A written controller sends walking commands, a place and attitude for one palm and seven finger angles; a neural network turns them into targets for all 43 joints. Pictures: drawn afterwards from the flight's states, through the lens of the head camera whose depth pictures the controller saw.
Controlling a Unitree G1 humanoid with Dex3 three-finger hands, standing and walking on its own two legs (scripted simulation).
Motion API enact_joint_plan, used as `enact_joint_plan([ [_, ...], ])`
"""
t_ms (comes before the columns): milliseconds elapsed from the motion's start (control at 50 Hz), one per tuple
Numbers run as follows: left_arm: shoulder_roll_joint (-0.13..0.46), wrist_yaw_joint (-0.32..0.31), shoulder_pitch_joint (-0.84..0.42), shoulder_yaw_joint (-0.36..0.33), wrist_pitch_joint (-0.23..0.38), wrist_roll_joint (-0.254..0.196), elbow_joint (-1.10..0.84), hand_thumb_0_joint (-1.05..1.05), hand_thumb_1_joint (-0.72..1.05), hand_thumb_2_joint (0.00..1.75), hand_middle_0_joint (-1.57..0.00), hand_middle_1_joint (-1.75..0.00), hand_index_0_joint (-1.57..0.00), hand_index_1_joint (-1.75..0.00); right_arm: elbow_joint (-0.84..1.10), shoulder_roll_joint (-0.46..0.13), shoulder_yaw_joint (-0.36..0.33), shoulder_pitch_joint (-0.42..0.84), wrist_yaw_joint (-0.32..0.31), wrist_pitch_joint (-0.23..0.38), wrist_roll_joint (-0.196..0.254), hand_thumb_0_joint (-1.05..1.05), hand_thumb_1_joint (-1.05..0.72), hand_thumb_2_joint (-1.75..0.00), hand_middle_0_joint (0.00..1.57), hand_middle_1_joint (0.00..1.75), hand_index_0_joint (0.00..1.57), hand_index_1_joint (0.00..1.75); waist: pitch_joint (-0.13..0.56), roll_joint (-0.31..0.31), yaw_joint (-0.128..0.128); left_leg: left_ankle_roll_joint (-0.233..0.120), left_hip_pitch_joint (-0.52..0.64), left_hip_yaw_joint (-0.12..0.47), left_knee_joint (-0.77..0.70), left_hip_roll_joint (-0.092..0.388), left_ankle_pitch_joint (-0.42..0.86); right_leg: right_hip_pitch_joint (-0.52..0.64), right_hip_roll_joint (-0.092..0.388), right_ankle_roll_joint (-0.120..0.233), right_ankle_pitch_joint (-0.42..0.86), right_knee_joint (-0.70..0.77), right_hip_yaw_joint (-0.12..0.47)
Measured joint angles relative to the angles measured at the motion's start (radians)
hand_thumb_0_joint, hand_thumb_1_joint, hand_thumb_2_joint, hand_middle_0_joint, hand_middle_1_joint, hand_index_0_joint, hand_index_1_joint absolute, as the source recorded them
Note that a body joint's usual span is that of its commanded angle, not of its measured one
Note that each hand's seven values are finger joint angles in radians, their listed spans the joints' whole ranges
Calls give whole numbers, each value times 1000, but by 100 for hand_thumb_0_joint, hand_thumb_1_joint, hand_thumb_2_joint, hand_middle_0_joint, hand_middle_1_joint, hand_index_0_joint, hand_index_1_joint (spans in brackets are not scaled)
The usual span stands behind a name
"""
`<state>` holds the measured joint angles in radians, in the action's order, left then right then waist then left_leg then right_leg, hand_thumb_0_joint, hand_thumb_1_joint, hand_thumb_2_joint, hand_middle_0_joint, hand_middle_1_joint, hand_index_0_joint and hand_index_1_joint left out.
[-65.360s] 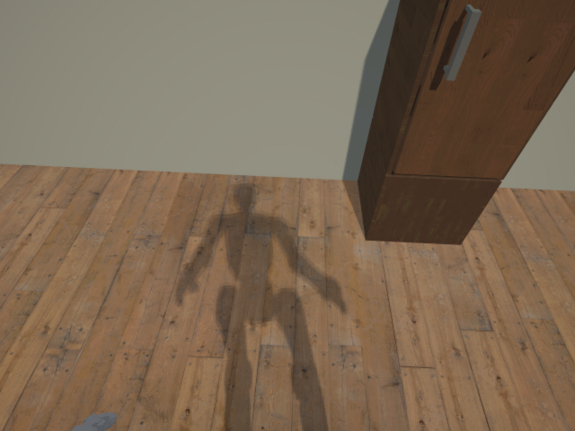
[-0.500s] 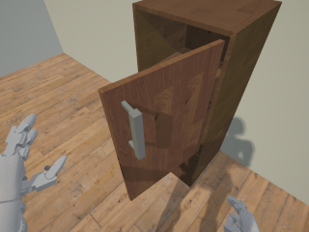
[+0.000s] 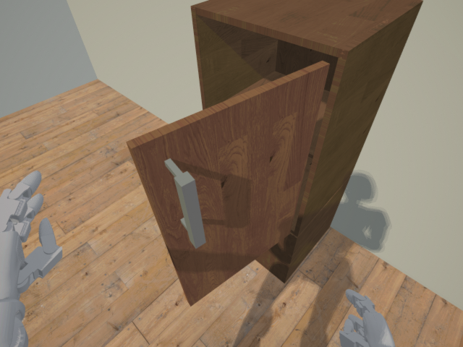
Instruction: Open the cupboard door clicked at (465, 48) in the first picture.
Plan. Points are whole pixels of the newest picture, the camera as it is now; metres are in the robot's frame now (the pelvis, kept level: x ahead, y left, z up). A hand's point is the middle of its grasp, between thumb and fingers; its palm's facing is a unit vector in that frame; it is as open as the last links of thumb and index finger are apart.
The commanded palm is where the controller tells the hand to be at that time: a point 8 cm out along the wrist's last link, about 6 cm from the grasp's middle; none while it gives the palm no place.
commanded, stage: draw the hand back to the body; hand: left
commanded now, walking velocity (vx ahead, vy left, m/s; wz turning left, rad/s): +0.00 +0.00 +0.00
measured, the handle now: (185, 205) +0.30 +0.12 +0.11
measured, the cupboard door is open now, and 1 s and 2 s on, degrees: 79 79 79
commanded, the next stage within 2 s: step back with the hand held close in 0.02 s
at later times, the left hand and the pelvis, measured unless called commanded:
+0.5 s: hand (35, 275) +0.16 +0.28 +0.13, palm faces +0.31 -0.81 -0.50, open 7.4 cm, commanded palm +0.10 +0.32 +0.17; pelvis -0.05 +0.02 +0.00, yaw -2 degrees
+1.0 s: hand out of the picture +0.03 +0.35 +0.15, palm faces +0.50 -0.78 -0.37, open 7.4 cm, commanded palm -0.04 +0.38 +0.17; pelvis -0.17 +0.07 -0.02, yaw +2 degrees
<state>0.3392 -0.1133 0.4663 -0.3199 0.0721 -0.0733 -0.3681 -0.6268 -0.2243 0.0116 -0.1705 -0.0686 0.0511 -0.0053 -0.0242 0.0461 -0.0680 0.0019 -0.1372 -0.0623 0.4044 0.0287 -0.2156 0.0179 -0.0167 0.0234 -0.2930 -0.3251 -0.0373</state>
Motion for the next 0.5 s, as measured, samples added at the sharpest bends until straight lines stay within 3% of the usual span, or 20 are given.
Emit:
enact_joint_plan([
  [160,-2,3,-1,-4,-1,-4,7,2,89,90,-21,-30,-21,-30,-4,-2,-3,-2,-2,-11,1,2,-91,-90,20,30,21,29,0,11,1,5,3,3,-4,5,6,1,-6,5,3,1,-2],
  [300,39,12,57,-41,34,3,-70,2,89,90,-21,-30,-21,-30,49,-19,-9,22,-3,-71,17,2,-91,-90,20,30,21,29,-1,20,32,-7,-95,5,62,23,1,-81,-20,-2,15,-30,-2],
  [500,92,-3,106,-53,18,1,-123,2,89,90,-21,-30,-21,-30,104,-17,-32,25,-21,-109,31,2,-91,-90,20,30,21,29,-39,-14,50,-33,-163,-31,82,10,34,-189,0,-31,33,-113,30],
])
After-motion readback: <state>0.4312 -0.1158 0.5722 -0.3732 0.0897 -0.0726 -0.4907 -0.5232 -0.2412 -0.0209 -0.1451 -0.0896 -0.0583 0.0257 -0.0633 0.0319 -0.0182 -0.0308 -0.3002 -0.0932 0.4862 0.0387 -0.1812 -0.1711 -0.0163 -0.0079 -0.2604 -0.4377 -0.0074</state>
